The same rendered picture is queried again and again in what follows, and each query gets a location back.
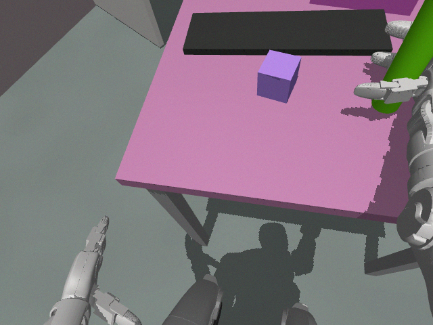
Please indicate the left robot hand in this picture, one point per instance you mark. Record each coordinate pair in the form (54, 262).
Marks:
(81, 282)

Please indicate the left robot arm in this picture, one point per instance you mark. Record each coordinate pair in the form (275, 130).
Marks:
(70, 312)

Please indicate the table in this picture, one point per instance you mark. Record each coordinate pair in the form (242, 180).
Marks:
(204, 131)

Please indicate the right robot arm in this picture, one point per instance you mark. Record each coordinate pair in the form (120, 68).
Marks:
(415, 223)

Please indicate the right robot hand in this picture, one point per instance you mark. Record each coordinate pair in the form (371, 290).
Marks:
(398, 90)

